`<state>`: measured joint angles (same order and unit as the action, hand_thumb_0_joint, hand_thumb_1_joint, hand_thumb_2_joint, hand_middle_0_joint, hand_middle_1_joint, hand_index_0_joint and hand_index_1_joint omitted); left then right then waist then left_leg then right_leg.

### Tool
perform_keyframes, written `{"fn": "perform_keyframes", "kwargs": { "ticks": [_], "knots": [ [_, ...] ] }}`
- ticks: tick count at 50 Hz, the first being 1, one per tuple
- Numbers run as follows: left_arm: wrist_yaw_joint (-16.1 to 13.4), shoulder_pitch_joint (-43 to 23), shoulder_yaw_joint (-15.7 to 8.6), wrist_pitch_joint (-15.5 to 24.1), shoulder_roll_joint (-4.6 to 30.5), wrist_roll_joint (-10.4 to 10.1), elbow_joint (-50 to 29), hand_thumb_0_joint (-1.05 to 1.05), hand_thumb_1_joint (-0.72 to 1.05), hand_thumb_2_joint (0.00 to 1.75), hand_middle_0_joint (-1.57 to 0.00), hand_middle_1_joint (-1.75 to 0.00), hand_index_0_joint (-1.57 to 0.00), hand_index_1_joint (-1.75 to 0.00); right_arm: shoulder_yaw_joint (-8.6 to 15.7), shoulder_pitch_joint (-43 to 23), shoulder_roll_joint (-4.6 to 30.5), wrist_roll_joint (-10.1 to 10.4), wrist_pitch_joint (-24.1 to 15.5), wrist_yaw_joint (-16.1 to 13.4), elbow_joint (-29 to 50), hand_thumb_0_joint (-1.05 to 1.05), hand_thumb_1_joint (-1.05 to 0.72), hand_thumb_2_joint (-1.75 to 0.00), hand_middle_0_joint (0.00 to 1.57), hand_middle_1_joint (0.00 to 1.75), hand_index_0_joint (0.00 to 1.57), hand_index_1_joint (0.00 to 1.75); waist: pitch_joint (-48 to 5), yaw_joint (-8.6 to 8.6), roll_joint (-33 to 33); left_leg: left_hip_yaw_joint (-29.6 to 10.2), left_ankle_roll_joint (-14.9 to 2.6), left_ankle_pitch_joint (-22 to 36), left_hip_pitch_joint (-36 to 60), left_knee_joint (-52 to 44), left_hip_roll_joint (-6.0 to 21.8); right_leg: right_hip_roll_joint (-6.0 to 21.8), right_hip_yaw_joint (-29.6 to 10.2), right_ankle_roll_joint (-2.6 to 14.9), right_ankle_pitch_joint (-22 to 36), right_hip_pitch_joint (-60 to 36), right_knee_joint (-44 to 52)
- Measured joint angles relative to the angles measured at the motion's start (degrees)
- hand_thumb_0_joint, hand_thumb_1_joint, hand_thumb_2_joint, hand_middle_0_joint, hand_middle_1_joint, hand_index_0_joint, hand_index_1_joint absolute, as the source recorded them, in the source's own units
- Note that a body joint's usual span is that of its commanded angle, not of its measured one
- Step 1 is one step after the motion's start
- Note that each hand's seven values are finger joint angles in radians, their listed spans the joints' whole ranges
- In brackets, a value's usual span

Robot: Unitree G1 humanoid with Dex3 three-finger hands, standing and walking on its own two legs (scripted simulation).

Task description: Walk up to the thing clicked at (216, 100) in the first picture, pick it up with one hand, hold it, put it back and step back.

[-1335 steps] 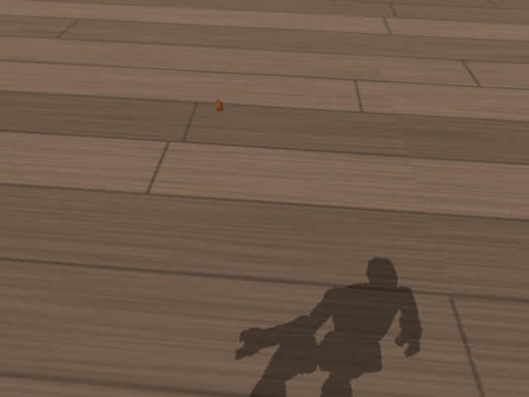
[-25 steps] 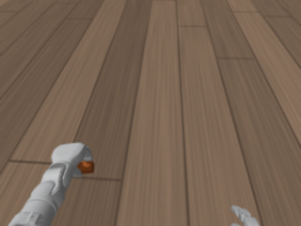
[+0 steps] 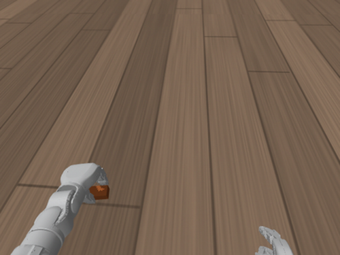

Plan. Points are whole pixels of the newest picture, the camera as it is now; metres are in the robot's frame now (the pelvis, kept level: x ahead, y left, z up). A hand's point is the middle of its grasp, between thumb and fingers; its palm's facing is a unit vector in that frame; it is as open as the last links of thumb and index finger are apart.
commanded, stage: hold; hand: left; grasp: from above
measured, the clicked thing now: (90, 193) +0.30 +0.23 -0.09
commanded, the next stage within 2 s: crouch in 1.00 s
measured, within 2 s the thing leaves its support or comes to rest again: neither
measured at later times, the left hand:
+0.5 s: hand (88, 194) +0.27 +0.21 -0.03, palm faces -0.43 -0.06 -0.90, open 6.1 cm
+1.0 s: hand (87, 191) +0.28 +0.21 -0.03, palm faces -0.43 -0.06 -0.90, open 6.1 cm
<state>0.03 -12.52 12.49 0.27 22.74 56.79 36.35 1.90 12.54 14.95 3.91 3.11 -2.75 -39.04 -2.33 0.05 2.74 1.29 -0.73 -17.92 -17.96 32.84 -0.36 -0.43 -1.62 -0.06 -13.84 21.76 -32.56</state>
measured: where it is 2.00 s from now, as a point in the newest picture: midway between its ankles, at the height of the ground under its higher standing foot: outside the picture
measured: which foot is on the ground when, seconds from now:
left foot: down 0.00-1.00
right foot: down 0.00-1.00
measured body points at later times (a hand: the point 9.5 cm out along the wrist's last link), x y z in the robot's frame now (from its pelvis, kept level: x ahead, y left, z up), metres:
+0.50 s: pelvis -0.01 -0.01 +0.01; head +0.00 -0.04 +0.45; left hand +0.29 +0.21 +0.02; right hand +0.14 -0.26 -0.11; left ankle -0.01 +0.11 -0.73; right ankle +0.03 -0.12 -0.73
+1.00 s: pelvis +0.00 -0.01 +0.01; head +0.01 -0.03 +0.46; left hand +0.30 +0.21 +0.02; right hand +0.15 -0.26 -0.11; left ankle -0.01 +0.11 -0.73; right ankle +0.03 -0.12 -0.73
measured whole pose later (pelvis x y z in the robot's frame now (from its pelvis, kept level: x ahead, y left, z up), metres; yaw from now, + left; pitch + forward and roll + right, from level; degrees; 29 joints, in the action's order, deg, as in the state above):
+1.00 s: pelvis +0.00 -0.01 +0.01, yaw +0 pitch +1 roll +0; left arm 0.9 -11.7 12.8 -0.4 22.7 56.4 33.4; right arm 1.3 10.2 14.6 4.3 4.0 -3.5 -39.4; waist -0.3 -0.6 3.0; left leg 1.0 -0.2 -15.2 -12.9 27.2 -0.2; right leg -0.5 -1.4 0.4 -11.7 17.0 -27.9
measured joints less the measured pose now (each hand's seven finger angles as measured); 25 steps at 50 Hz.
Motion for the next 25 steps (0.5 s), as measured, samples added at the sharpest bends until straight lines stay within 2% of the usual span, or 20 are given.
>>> {"fn": "perform_keyframes", "kwargs": {
  "ticks": [25],
  "knots": [
    [1.7, 1.7, 0.2, 0.0, 0.1, -0.7, -4.2, 0.00, 0.54, 0.00, -1.14, 0.00, -1.14, 0.00, -0.6, -1.8, 0.1, 0.4, 0.3, -0.7, 0.4, 0.01, -0.91, -0.91, 0.20, 0.30, 0.20, 0.30, 1.6, -0.69, 0.6, -0.2, 0.51, 2.5, 4.0, -4.2, 0.1, -0.1, 0.1, 0.51, 2.0, -3.6, 3.2]
  ]
}}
